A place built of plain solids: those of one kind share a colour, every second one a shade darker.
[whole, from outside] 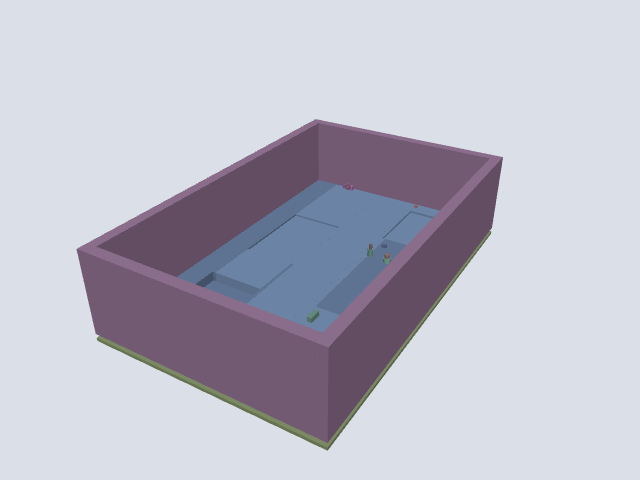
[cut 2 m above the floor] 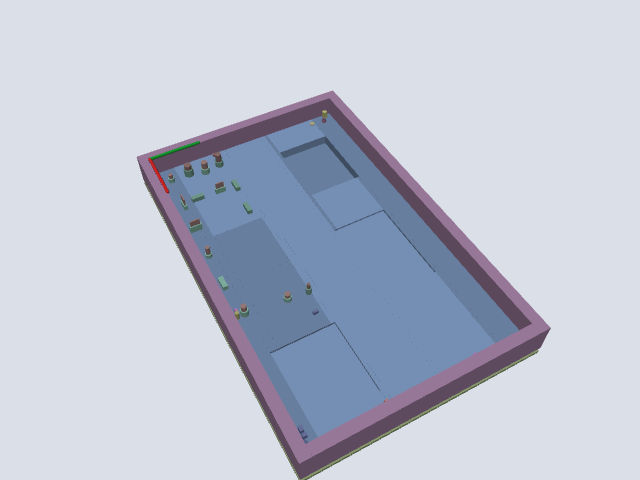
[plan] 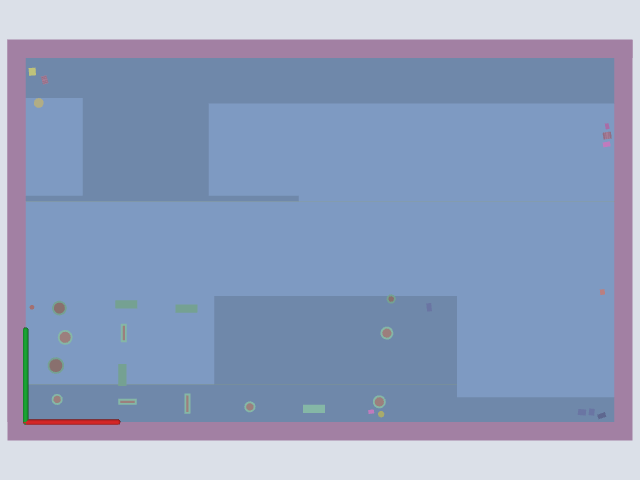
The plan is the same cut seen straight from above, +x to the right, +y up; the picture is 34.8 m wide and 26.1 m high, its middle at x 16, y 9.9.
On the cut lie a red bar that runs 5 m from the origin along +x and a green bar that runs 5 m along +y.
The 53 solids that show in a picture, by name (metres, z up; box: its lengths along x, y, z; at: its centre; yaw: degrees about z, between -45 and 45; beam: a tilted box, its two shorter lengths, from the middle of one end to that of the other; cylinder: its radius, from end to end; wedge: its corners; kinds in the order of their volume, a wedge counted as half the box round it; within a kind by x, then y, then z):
{
 "wall_1": {"box": [1.0, 19.8, 8.0], "at": [-0.5, 9.9, 3.0]},
 "wall_2": {"box": [34.0, 1.0, 8.0], "at": [16.0, -0.5, 3.0]},
 "wall_3": {"box": [34.0, 1.0, 8.0], "at": [16.0, 20.3, 3.0]},
 "wall_4": {"box": [1.0, 19.8, 8.0], "at": [32.5, 9.9, 3.0]},
 "floor_1": {"box": [3.1, 5.32, 1.32], "at": [1.55, 14.96, -0.66]},
 "floor_2": {"box": [10.25, 4.81, 1.32], "at": [5.12, 4.46, -0.66]},
 "floor_3": {"box": [6.85, 5.32, 0.38], "at": [6.53, 14.96, -1.13]},
 "floor_4": {"box": [14.85, 0.3, 1.32], "at": [7.42, 12.15, -0.66]},
 "floor_5": {"box": [23.45, 0.7, 1.32], "at": [11.72, 1.7, -0.66]},
 "floor_6": {"box": [23.45, 0.32, 1.32], "at": [11.72, 7.02, -0.66]},
 "floor_7": {"box": [4.9, 5.02, 1.32], "at": [12.4, 14.81, -0.66]},
 "floor_8": {"box": [5.83, 4.81, 1.32], "at": [13.16, 4.46, -0.66]},
 "floor_9": {"box": [32.0, 1.35, 1.32], "at": [16.0, 0.68, -0.66]},
 "floor_10": {"box": [32.0, 0.37, 1.32], "at": [16.0, 7.37, -0.66]},
 "floor_11": {"box": [32.0, 4.1, 1.0], "at": [16.0, 9.6, -0.5]},
 "floor_12": {"box": [32.0, 0.35, 1.32], "at": [16.0, 11.82, -0.66]},
 "floor_13": {"box": [32.0, 2.18, 1.32], "at": [16.0, 18.71, -0.66]},
 "floor_14": {"box": [8.38, 5.32, 1.15], "at": [19.04, 14.66, -0.74]},
 "floor_15": {"box": [7.37, 4.81, 1.32], "at": [19.77, 4.46, -0.66]},
 "floor_16": {"box": [22.05, 0.3, 1.32], "at": [20.98, 17.47, -0.66]},
 "floor_17": {"box": [6.85, 5.83, 1.11], "at": [26.88, 4.26, -0.77]},
 "floor_18": {"box": [8.77, 5.32, 1.32], "at": [27.61, 14.66, -0.66]},
 "floor_19": {"box": [1.7, 5.83, 1.32], "at": [31.15, 4.26, -0.66]},
 "floor_base_1": {"box": [34.0, 21.8, 0.3], "at": [16.0, 9.9, -1.57]},
 "piece_1": {"cylinder": 0.45, "from": [1.64, 3.07, 0.0], "to": [1.64, 3.07, 0.8]},
 "piece_2": {"cylinder": 0.3, "from": [1.71, 1.23, 0.0], "to": [1.71, 1.23, 0.45]},
 "piece_3": {"cylinder": 0.4, "from": [1.83, 6.2, 0.0], "to": [1.83, 6.2, 0.6]},
 "piece_4": {"cylinder": 0.4, "from": [2.14, 4.61, 0.0], "to": [2.14, 4.61, 0.65]},
 "piece_5": {"box": [0.45, 1.2, 0.46], "at": [5.25, 2.56, 0.23]},
 "piece_6": {"box": [0.33, 1.0, 0.6], "at": [5.33, 4.84, 0.3]},
 "piece_7": {"box": [1.2, 0.45, 0.46], "at": [5.46, 6.41, 0.23]},
 "piece_8": {"box": [1.0, 0.33, 0.5], "at": [5.53, 1.1, 0.25]},
 "piece_9": {"box": [1.2, 0.45, 0.46], "at": [8.74, 6.17, 0.23]},
 "piece_10": {"box": [0.33, 1.1, 0.7], "at": [8.79, 1.0, 0.35]},
 "piece_11": {"cylinder": 0.3, "from": [12.19, 0.83, 0.0], "to": [12.19, 0.83, 0.4]},
 "piece_12": {"box": [1.2, 0.45, 0.46], "at": [15.68, 0.72, 0.23]},
 "piece_13": {"cylinder": 0.35, "from": [19.23, 1.1, 0.0], "to": [19.23, 1.1, 0.65]},
 "piece_14": {"cylinder": 0.35, "from": [19.64, 4.84, 0.0], "to": [19.64, 4.84, 0.45]},
 "piece_15": {"cylinder": 0.25, "from": [19.87, 6.7, 0.0], "to": [19.87, 6.7, 0.7]},
 "plant_1": {"cylinder": 0.35, "from": [1.64, 3.07, 0.8], "to": [1.64, 3.07, 1.26]},
 "plant_2": {"cylinder": 0.2, "from": [1.71, 1.23, 0.45], "to": [1.71, 1.23, 0.86]},
 "plant_3": {"cylinder": 0.3, "from": [1.83, 6.2, 0.6], "to": [1.83, 6.2, 1.46]},
 "plant_4": {"cylinder": 0.3, "from": [2.14, 4.61, 0.65], "to": [2.14, 4.61, 1.36]},
 "plant_5": {"box": [0.13, 0.8, 0.61], "at": [5.33, 4.84, 0.91]},
 "plant_6": {"box": [0.13, 0.9, 0.61], "at": [8.79, 1.0, 1.0]},
 "plant_7": {"cylinder": 0.2, "from": [12.19, 0.83, 0.4], "to": [12.19, 0.83, 1.21]},
 "plant_8": {"cylinder": 0.25, "from": [19.23, 1.1, 0.65], "to": [19.23, 1.1, 1.16]},
 "plant_9": {"cylinder": 0.25, "from": [19.64, 4.84, 0.45], "to": [19.64, 4.84, 0.81]},
 "bag_1": {"box": [0.27, 0.45, 0.3], "at": [21.93, 6.24, 0.15], "yaw": 6.6},
 "bag_2": {"box": [0.44, 0.33, 0.45], "at": [30.25, 0.53, 0.23], "yaw": -5.4},
 "bag_3": {"box": [0.45, 0.27, 0.46], "at": [31.32, 0.34, 0.23], "yaw": 19.9},
 "bin_1": {"box": [0.38, 0.42, 0.76], "at": [0.36, 19.05, 0.38], "yaw": 3.8},
 "hose_coil_1": {"cylinder": 0.27, "from": [0.71, 17.35, -0.05], "to": [0.71, 17.35, 0.09]}
}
